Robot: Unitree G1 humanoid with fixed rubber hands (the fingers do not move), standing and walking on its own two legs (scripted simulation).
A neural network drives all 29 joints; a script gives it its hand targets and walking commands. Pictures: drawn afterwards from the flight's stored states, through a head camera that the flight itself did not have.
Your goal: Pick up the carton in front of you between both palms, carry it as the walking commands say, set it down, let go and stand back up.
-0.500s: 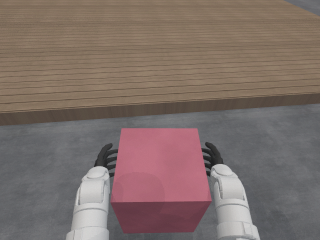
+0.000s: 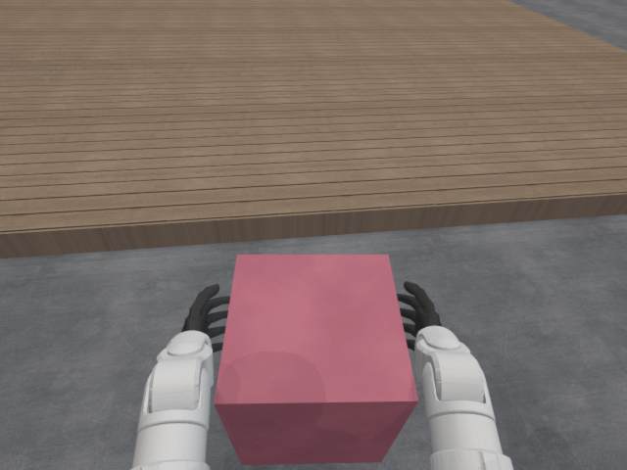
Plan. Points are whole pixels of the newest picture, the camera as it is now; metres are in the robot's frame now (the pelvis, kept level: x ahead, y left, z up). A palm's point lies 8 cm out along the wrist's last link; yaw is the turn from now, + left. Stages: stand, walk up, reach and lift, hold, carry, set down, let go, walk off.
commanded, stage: hold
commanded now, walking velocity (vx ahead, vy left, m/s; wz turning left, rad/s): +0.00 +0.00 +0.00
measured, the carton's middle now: (312, 363) +0.29 +0.00 -0.03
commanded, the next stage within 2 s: carry in 0.60 s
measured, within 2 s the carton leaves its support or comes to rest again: neither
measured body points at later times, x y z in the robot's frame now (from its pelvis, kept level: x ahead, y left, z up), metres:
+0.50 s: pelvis -0.01 +0.00 +0.00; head -0.05 +0.00 +0.45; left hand +0.29 +0.15 +0.04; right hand +0.29 -0.15 +0.04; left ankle +0.02 +0.13 -0.75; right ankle +0.01 -0.12 -0.75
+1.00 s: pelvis +0.09 -0.01 +0.00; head +0.07 -0.01 +0.45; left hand +0.38 +0.13 +0.07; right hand +0.39 -0.17 +0.08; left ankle +0.12 +0.09 -0.73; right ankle +0.01 -0.13 -0.75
